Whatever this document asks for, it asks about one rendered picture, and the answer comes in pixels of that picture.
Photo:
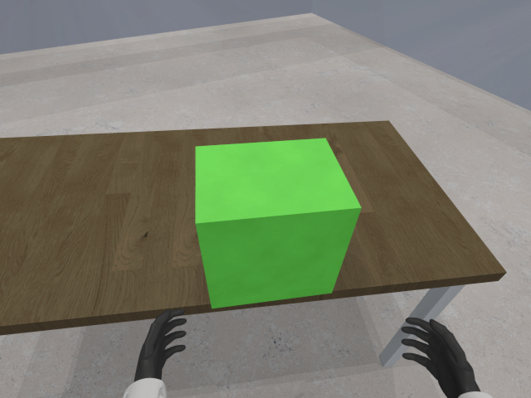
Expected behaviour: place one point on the left robot hand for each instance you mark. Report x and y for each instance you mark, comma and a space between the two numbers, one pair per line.
153, 354

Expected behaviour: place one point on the carton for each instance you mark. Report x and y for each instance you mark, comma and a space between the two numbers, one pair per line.
274, 219

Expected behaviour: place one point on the right robot hand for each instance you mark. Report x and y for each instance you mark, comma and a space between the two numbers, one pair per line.
448, 362

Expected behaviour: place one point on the robot left forearm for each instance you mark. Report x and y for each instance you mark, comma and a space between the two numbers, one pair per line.
146, 388

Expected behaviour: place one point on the table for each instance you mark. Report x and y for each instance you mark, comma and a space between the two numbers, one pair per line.
101, 228

